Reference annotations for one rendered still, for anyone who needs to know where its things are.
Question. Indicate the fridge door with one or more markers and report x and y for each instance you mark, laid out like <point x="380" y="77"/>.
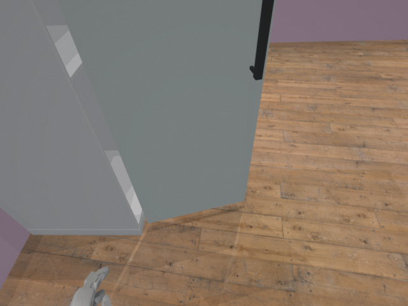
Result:
<point x="173" y="80"/>

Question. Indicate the robot left hand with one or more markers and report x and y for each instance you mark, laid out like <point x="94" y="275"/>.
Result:
<point x="86" y="295"/>

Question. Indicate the handle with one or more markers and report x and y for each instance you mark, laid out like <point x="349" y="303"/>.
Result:
<point x="264" y="29"/>

